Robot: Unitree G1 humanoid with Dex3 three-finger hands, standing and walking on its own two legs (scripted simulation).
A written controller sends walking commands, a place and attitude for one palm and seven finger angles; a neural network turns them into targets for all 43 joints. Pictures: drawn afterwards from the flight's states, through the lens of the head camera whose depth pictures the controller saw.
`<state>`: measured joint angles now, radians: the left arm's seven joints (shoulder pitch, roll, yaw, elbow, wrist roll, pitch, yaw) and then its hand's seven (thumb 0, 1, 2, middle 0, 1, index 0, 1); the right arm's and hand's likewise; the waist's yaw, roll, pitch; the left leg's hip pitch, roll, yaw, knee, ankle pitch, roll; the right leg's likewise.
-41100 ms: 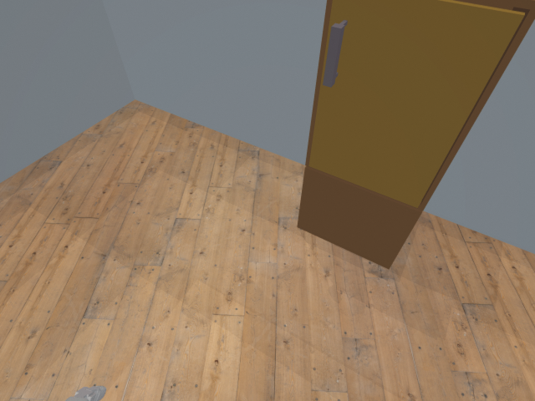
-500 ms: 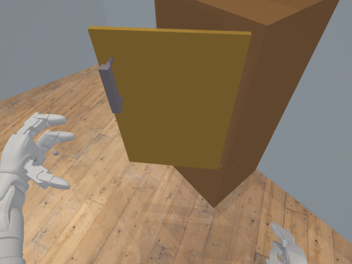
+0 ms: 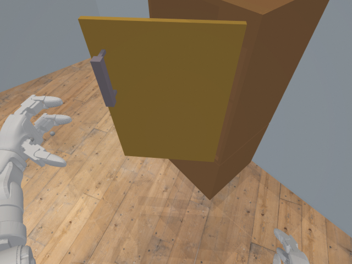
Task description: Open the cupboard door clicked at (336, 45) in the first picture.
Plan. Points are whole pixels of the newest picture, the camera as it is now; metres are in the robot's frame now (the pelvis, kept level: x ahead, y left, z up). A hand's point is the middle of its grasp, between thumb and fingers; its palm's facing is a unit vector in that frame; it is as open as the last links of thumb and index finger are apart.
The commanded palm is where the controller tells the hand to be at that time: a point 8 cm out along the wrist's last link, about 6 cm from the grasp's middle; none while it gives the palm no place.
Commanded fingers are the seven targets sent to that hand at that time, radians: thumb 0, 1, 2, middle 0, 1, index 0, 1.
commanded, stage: move the hooked fingers beside the handle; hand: left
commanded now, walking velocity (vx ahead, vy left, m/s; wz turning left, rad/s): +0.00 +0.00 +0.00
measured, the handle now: (107, 78) +0.57 +0.23 +0.11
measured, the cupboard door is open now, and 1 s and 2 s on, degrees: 44 44 44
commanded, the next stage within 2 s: none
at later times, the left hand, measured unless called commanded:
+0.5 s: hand (63, 111) +0.41 +0.29 +0.13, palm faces +0.00 -1.00 -0.02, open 14.0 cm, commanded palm +0.39 +0.34 +0.12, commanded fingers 0.00 -0.50 0.30 -0.30 -1.20 -0.30 -1.20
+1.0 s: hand (70, 92) +0.49 +0.30 +0.12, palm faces -0.02 -1.00 -0.02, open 14.0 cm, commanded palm +0.47 +0.36 +0.12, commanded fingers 0.00 -0.50 0.30 -0.30 -1.20 -0.30 -1.20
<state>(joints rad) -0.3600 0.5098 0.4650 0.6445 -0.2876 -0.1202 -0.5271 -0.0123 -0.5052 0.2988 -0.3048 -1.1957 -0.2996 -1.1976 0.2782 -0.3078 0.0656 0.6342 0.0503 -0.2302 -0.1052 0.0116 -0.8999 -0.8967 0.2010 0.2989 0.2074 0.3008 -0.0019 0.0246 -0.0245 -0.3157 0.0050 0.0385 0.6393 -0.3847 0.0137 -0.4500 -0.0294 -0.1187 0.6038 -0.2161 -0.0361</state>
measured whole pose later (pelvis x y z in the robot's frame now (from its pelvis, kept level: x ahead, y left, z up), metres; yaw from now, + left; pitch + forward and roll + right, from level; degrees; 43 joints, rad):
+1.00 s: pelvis +0.01 +0.02 -0.01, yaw -2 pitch +16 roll -1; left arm -0.88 0.79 0.54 1.21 -0.14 -0.24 -0.59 -0.01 -0.50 0.30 -0.30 -1.20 -0.30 -1.20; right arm 0.41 -0.33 0.06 0.61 0.02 0.01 -0.05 0.01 -0.90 -0.90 0.20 0.30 0.21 0.30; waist -0.13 -0.01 -0.05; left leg -0.58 0.02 0.06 0.74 -0.43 0.03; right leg -0.70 -0.02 -0.10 0.65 -0.22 -0.02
